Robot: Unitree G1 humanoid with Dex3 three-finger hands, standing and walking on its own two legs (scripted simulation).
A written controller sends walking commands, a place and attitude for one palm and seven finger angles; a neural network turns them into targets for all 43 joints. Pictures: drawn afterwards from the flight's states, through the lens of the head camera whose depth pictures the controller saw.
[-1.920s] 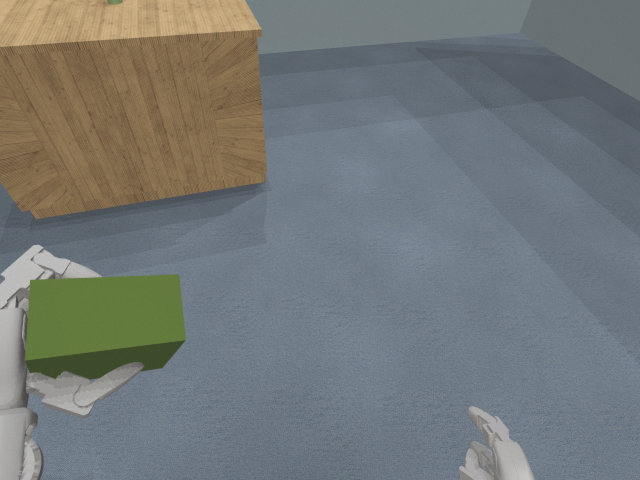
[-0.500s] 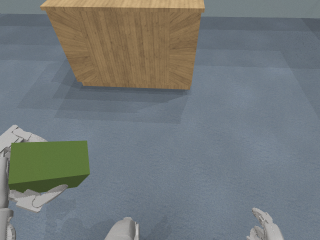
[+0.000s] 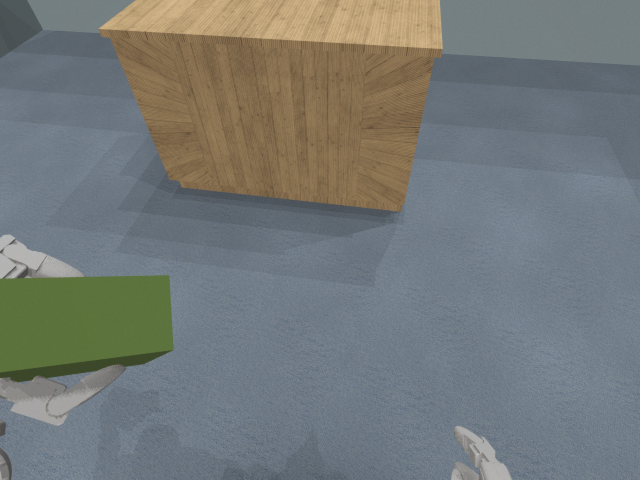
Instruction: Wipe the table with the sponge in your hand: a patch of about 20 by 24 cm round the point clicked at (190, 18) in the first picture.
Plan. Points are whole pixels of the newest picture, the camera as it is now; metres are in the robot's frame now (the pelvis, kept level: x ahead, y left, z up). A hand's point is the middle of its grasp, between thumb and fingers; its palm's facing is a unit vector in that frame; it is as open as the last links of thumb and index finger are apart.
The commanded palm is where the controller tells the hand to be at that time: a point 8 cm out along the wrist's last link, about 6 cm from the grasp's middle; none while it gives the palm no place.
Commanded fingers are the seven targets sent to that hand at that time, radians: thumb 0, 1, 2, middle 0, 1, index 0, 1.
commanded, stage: walk to a spot facing it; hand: left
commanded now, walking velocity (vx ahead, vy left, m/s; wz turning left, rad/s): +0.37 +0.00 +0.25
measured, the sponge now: (109, 327) +0.21 +0.21 +0.16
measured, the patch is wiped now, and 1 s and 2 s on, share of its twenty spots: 0.00 0.00 0.00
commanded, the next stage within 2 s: turn to face it in 2.00 s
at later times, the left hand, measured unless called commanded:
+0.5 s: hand (131, 218) +0.33 +0.24 +0.17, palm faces +0.53 -0.73 -0.42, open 10.7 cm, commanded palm +0.28 +0.27 +0.18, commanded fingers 0.00 0.10 1.30 -1.20 -1.60 -1.20 -1.60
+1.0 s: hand (173, 179) +0.43 +0.23 +0.15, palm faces +0.63 -0.67 -0.39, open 10.7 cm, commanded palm +0.36 +0.26 +0.18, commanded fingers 0.00 0.10 1.30 -1.20 -1.60 -1.20 -1.60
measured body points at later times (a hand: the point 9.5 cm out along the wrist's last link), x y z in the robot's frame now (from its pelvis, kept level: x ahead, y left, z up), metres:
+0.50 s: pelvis +0.15 -0.03 -0.02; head +0.18 -0.02 +0.43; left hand +0.30 +0.27 +0.19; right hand +0.35 -0.26 -0.09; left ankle +0.22 +0.08 -0.74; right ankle +0.06 -0.13 -0.72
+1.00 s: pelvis +0.29 -0.06 +0.00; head +0.31 -0.07 +0.45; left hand +0.39 +0.26 +0.17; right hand +0.51 -0.25 -0.11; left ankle +0.24 +0.06 -0.65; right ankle +0.31 -0.17 -0.73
